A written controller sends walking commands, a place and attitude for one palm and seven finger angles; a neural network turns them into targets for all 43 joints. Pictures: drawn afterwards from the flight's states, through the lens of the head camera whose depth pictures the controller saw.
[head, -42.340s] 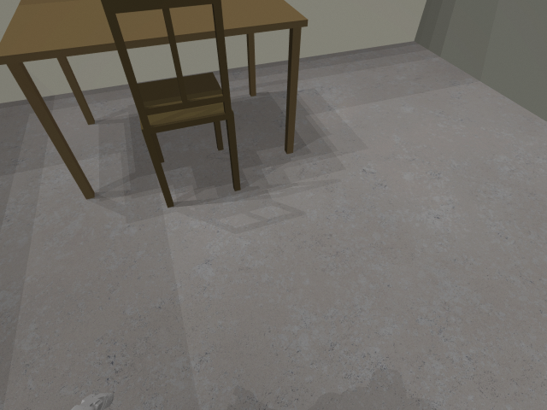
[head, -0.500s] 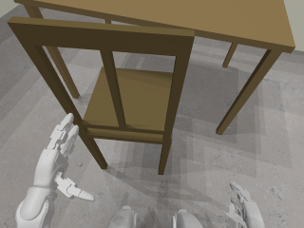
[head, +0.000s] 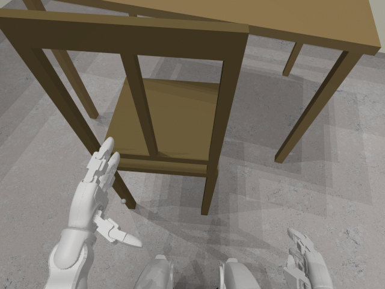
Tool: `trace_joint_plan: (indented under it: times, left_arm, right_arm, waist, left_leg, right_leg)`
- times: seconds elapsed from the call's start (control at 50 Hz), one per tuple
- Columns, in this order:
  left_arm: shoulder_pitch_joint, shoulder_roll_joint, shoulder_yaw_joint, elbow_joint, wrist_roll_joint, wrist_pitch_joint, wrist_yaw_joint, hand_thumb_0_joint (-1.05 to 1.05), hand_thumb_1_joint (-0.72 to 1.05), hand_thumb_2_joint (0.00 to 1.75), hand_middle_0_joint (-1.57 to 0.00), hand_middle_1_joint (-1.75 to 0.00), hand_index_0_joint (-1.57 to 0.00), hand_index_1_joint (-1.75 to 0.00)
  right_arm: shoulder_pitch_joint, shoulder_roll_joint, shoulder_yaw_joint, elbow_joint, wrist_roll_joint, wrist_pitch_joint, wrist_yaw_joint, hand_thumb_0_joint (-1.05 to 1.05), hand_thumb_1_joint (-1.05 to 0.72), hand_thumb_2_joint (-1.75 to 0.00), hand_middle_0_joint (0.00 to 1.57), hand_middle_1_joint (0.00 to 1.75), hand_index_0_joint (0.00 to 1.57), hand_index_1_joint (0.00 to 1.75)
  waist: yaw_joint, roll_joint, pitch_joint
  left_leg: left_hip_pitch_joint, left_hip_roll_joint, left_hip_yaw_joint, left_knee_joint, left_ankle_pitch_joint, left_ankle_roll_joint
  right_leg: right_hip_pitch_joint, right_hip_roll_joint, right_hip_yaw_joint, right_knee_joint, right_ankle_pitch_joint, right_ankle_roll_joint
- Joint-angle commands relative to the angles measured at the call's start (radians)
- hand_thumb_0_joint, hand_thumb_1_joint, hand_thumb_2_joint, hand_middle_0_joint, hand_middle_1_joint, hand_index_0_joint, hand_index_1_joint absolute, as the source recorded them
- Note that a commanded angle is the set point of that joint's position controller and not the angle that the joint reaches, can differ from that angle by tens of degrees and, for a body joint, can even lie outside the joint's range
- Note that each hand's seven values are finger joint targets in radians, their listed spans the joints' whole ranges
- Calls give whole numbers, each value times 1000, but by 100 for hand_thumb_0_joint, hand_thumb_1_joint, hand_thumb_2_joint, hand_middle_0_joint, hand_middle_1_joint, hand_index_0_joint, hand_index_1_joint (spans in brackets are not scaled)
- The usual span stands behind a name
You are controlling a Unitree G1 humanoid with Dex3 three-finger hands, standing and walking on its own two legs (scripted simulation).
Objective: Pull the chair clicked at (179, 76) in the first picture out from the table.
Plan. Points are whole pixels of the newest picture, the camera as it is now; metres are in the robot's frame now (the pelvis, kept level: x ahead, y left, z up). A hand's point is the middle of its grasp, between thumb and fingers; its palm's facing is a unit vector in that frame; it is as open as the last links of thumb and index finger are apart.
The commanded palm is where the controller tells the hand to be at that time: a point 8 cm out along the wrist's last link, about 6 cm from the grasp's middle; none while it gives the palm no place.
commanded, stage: aim the fingers beside a spindle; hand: left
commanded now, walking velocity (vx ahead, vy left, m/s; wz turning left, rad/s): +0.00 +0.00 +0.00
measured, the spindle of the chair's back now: (144, 116) +0.47 +0.12 +0.05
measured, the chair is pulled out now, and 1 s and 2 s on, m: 0.22 0.22 0.22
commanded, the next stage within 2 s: none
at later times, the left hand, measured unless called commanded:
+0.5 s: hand (145, 191) +0.31 +0.11 +0.00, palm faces -0.12 -0.99 -0.03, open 16.9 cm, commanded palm +0.29 +0.16 +0.01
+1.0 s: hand (143, 187) +0.31 +0.11 +0.02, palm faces -0.11 -0.99 -0.03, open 16.9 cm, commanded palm +0.30 +0.18 +0.02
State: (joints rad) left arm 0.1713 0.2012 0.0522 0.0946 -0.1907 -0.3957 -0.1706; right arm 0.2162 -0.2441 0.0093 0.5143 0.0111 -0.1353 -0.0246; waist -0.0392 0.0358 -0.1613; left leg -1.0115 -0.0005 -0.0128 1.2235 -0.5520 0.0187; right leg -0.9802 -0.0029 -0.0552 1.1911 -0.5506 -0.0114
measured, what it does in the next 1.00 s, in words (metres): stands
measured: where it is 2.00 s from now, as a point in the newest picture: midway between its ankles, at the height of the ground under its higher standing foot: outside the picture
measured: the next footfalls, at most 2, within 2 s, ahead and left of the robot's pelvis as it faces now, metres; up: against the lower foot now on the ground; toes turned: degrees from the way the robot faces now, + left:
none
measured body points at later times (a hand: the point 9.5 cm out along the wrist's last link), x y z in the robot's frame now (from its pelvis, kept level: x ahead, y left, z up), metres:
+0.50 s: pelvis -0.01 -0.01 -0.02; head +0.10 -0.01 +0.42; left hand +0.31 +0.16 +0.01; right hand +0.16 -0.25 -0.12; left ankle +0.02 +0.11 -0.64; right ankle +0.01 -0.12 -0.64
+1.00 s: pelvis +0.00 -0.01 -0.01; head +0.11 +0.00 +0.42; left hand +0.31 +0.16 +0.02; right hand +0.16 -0.26 -0.12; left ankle +0.02 +0.11 -0.64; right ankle +0.01 -0.12 -0.64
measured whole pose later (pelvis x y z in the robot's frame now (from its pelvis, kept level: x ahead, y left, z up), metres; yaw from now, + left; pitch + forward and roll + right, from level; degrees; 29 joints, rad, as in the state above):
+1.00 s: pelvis +0.00 -0.01 -0.01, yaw +0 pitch +22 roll -1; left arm 0.00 0.17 0.02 0.25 -0.14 -0.46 -0.10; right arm 0.20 -0.25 0.00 0.54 0.01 -0.05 -0.01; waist -0.05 0.03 -0.16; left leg -1.09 0.00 -0.01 1.28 -0.57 0.01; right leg -1.06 0.00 -0.05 1.25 -0.57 -0.02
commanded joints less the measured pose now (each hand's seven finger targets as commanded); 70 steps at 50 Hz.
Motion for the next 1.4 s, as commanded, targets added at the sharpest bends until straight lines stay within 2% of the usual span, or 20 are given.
trace_joint_plan:
  times: [0.0, 0.1, 0.16, 0.24, 0.34, 0.42, 0.5, 0.54, 0.56, 0.64, 0.7, 0.78, 0.86, 0.94, 1.04, 1.12, 1.16, 1.24, 1.32, 1.38]
  left_arm:
    - [-137, 61, 26, -149, 7, -81, 40, 0, -50, 30, -6, -8, -6, -8]
    - [-206, 53, 5, -77, 25, -64, 27, 0, -50, 30, -6, -8, -6, -8]
    - [-244, 79, 25, -157, 19, -78, 31, 0, -50, 30, -6, -8, -6, -8]
    - [-263, 108, 56, -209, 17, -106, 63, 0, -50, 30, -6, -8, -6, -8]
    - [-283, 15, -26, -30, 38, -78, 69, 0, -50, 30, -6, -8, -6, -8]
    - [-317, 8, -39, 38, 46, -54, 53, 0, -50, 30, -6, -8, -6, -8]
    - [-379, 46, -6, -98, 43, -91, 78, 0, -50, 30, -6, -8, -6, -8]
    - [-368, 118, 65, -145, 44, -112, 109, 0, -50, 30, -6, -8, -6, -8]
    - [-373, 94, 46, -166, 42, -119, 117, 0, -50, 30, -6, -8, -6, -8]
    - [-327, 90, 73, 25, 50, -97, 121, 0, -50, 30, -6, -8, -6, -8]
    - [-348, 40, 21, 133, 47, -73, 74, 0, -50, 30, -6, -8, -6, -8]
    - [-390, 6, -43, -2, 18, -83, 17, 0, -50, 30, -6, -8, -6, -8]
    - [-393, 87, 24, -145, 5, -124, 46, 0, -50, 30, -6, -8, -6, -8]
    - [-351, 123, 93, -18, 39, -127, 105, 0, -50, 30, -6, -8, -6, -8]
    - [-333, 43, 28, 117, 55, -86, 76, 0, -50, 30, -6, -8, -6, -8]
    - [-340, 4, -46, -62, 23, -92, 32, 0, -50, 30, -6, -8, -6, -8]
    - [-335, 22, -45, -173, 15, -109, 41, 0, -50, 30, -6, -8, -6, -8]
    - [-311, 49, -14, -133, 43, -119, 103, 0, -50, 30, -6, -8, -6, -8]
    - [-340, 19, -7, 92, 85, -99, 129, 0, -50, 30, -6, -8, -6, -8]
    - [-371, 39, 9, 72, 87, -100, 113, 0, -50, 30, -6, -8, -6, -8]
  right_arm:
    - [-6, -133, -55, -126, -3, -36, 5, 0, -90, -90, 20, 30, 20, 30]
    - [-10, -141, -58, -134, 0, -14, 7, 0, -90, -90, 20, 30, 20, 30]
    - [-11, -136, -60, -142, -2, -10, 4, 0, -90, -90, 20, 30, 20, 30]
    - [-6, -129, -57, -132, -7, -7, 3, 0, -90, -90, 20, 30, 20, 30]
    - [-4, -131, -54, -107, -5, 9, 15, 0, -90, -90, 20, 30, 20, 30]
    - [-2, -138, -58, -118, 1, 27, 17, 0, -90, -90, 20, 30, 20, 30]
    - [-3, -128, -63, -130, -6, 28, 15, 0, -90, -90, 20, 30, 20, 30]
    - [3, -128, -60, -128, -10, 32, 16, 0, -90, -90, 20, 30, 20, 30]
    - [0, -120, -58, -129, -12, 33, 19, 0, -90, -90, 20, 30, 20, 30]
    - [3, -123, -51, -104, -8, 50, 22, 0, -90, -90, 20, 30, 20, 30]
    - [-5, -133, -51, -101, 2, 58, 22, 0, -90, -90, 20, 30, 20, 30]
    - [0, -135, -62, -124, 7, 46, 15, 0, -90, -90, 20, 30, 20, 30]
    - [9, -131, -63, -118, 0, 31, 8, 0, -90, -90, 20, 30, 20, 30]
    - [11, -129, -56, -91, -9, 40, 14, 0, -90, -90, 20, 30, 20, 30]
    - [-1, -138, -58, -106, -2, 61, 29, 0, -90, -90, 20, 30, 20, 30]
    - [-4, -133, -66, -139, 3, 55, 27, 0, -90, -90, 20, 30, 20, 30]
    - [4, -130, -66, -149, 3, 47, 22, 0, -90, -90, 20, 30, 20, 30]
    - [11, -130, -59, -120, -6, 45, 18, 0, -90, -90, 20, 30, 20, 30]
    - [-9, -132, -52, -104, -7, 64, 28, 0, -90, -90, 20, 30, 20, 30]
    - [-15, -133, -56, -121, -6, 72, 31, 0, -90, -90, 20, 30, 20, 30]
  waist:
    - [-17, -23, -260]
    - [-19, -48, -270]
    - [0, -8, -362]
    - [10, 28, -405]
    - [-38, -51, -291]
    - [-30, -68, -293]
    - [0, 4, -421]
    - [20, 27, -454]
    - [14, 18, -459]
    - [-14, -83, -325]
    - [-35, -104, -261]
    - [-25, -16, -385]
    - [-7, 20, -449]
    - [-13, -37, -347]
    - [-18, -36, -298]
    - [-7, 25, -423]
    - [-3, 39, -475]
    - [-24, -16, -367]
    - [-38, -97, -222]
    - [-7, -19, -305]
  left_leg:
    - [205, 10, -44, -143, 302, -2]
    - [151, 1, -32, -123, 230, 5]
    - [196, 0, -30, -117, 291, 7]
    - [228, 2, -36, -109, 364, 3]
    - [134, 3, -36, -91, 261, 9]
    - [98, -4, -25, -84, 211, 9]
    - [184, -1, -26, -80, 317, 7]
    - [200, -1, -28, -84, 366, 4]
    - [210, -3, -27, -86, 373, 5]
    - [79, -5, -14, -79, 258, 11]
    - [18, -10, -5, -72, 164, 12]
    - [137, -6, -12, -81, 260, 14]
    - [215, 0, -26, -87, 366, 10]
    - [134, -1, -25, -79, 314, 8]
    - [95, -8, -17, -85, 244, 7]
    - [220, 0, -28, -98, 346, 4]
    - [285, 5, -42, -105, 421, 2]
    - [234, 9, -55, -101, 376, 1]
    - [78, -4, -41, -92, 170, 4]
    - [116, -10, -31, -92, 195, 3]
  right_leg:
    - [115, 3, 1, -138, 258, -18]
    - [111, 0, 20, -141, 213, -18]
    - [152, -2, 29, -129, 270, -22]
    - [164, 0, 28, -107, 322, -24]
    - [94, 4, 23, -119, 247, -18]
    - [96, -2, 34, -126, 210, -18]
    - [134, -5, 40, -95, 298, -24]
    - [166, -1, 39, -84, 340, -26]
    - [179, -3, 41, -87, 352, -23]
    - [168, 6, 49, -119, 278, -14]
    - [131, 1, 67, -145, 182, -11]
    - [156, -3, 55, -127, 282, -19]
    - [182, -1, 48, -110, 363, -21]
    - [136, 7, 34, -99, 311, -18]
    - [104, 6, 35, -109, 254, -24]
    - [145, 1, 32, -105, 331, -27]
    - [160, 2, 26, -100, 371, -27]
    - [97, 8, 11, -96, 318, -22]
    - [32, 10, 14, -108, 156, -20]
    - [55, 6, 26, -99, 173, -31]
